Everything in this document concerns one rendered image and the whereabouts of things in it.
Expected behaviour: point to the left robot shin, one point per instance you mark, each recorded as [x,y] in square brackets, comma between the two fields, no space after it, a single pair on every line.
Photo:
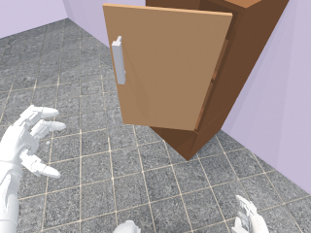
[130,221]

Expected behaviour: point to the handle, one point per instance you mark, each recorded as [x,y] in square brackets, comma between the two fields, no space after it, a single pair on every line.
[118,60]

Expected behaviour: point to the robot left thigh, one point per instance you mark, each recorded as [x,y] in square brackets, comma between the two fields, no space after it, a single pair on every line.
[127,227]

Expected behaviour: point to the left robot forearm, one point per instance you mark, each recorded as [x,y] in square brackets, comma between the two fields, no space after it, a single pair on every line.
[10,174]

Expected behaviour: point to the cupboard door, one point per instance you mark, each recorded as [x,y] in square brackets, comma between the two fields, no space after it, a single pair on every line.
[169,58]

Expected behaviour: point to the robot left hand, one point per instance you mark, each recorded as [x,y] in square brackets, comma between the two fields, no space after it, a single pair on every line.
[13,146]

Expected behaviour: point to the robot right hand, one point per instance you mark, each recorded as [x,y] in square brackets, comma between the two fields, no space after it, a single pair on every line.
[253,222]

